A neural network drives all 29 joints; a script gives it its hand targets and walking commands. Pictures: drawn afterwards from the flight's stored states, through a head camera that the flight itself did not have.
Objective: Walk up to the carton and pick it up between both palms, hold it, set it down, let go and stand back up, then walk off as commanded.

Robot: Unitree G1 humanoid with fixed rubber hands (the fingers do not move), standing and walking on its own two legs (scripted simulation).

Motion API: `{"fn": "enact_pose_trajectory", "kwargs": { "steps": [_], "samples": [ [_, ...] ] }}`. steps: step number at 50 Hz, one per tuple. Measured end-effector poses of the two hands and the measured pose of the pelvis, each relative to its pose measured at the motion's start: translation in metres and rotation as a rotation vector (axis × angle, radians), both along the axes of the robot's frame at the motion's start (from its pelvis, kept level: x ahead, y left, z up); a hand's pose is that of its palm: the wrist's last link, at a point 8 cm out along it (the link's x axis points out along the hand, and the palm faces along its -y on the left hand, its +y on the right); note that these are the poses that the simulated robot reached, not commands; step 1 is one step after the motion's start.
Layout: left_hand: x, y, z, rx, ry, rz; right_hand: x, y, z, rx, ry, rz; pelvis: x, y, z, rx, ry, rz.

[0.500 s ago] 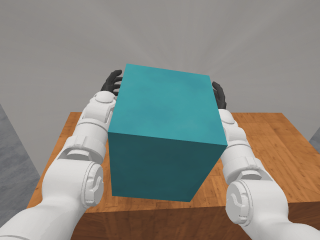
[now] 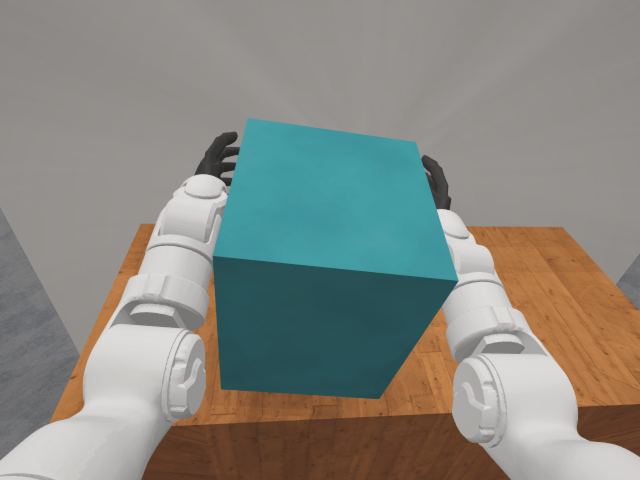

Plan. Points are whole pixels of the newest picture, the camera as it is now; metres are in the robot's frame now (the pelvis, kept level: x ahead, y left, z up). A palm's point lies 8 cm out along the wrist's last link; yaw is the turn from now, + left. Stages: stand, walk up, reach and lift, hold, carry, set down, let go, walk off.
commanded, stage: reach and lift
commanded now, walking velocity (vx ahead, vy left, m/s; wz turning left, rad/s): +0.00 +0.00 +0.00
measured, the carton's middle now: (317, 267) +0.33 +0.01 +0.15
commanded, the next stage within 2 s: hold in 0.40 s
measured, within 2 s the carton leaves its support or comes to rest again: neither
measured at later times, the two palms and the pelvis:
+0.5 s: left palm (206, 179) +0.40 +0.15 +0.23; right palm (432, 205) +0.39 -0.13 +0.21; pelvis +0.00 +0.00 +0.00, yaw +0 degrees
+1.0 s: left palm (202, 172) +0.39 +0.15 +0.24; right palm (436, 197) +0.38 -0.13 +0.23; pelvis +0.00 +0.00 +0.00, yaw +0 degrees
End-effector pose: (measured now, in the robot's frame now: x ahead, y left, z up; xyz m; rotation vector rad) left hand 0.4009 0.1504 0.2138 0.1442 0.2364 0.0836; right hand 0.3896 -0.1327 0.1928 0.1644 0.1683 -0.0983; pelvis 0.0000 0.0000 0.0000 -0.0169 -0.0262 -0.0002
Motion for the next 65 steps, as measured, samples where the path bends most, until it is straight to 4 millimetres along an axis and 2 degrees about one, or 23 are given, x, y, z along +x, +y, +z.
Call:
{"fn": "enact_pose_trajectory", "kwargs": {
  "steps": [27,65],
  "samples": [
    [-0.003,0.002,0.015,-0.01,-0.028,0.01,0.001,0.002,0.018,-0.001,-0.013,0.014,0.0,0.0,0.0,-0.001,0.0,0.0],
    [-0.017,0.001,0.037,-0.013,-0.053,0.013,-0.012,0.0,0.04,0.012,-0.019,0.018,-0.005,0.003,0.0,-0.004,-0.009,-0.001]
  ]
}}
